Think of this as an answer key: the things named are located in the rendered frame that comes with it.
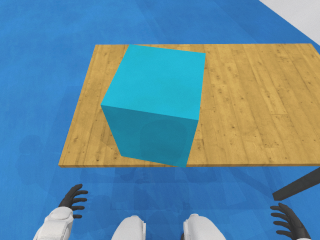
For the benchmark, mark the left robot forearm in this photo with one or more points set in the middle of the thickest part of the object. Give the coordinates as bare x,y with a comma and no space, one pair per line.
57,225

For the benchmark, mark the robot left thigh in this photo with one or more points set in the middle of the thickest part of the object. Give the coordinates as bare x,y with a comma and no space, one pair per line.
131,228

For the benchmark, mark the table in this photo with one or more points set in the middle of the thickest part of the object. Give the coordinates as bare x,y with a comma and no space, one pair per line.
260,107

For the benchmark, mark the robot thigh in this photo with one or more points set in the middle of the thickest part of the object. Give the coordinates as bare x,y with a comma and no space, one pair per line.
201,228
131,228

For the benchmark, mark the carton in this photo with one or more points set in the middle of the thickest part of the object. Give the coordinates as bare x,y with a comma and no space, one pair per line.
152,105

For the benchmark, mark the robot right thigh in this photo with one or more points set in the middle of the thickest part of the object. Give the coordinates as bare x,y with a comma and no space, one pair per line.
201,228

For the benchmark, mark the robot left hand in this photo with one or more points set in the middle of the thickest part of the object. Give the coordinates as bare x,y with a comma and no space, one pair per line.
69,199

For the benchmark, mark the robot right hand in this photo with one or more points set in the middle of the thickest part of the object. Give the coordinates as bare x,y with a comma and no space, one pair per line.
298,230

